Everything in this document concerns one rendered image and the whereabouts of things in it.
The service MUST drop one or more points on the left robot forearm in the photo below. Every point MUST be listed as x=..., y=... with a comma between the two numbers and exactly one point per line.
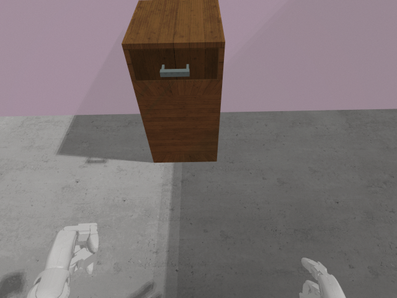
x=51, y=283

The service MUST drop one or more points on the robot right hand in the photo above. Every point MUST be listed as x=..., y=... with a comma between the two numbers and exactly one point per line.
x=327, y=287

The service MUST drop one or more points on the handle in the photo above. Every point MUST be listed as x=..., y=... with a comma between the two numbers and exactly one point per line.
x=174, y=72

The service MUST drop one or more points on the drawer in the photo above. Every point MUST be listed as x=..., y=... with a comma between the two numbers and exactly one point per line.
x=147, y=63

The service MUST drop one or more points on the robot left hand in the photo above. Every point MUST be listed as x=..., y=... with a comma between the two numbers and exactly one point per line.
x=64, y=247

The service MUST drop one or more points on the cabinet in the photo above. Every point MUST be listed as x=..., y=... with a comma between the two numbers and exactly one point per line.
x=181, y=117

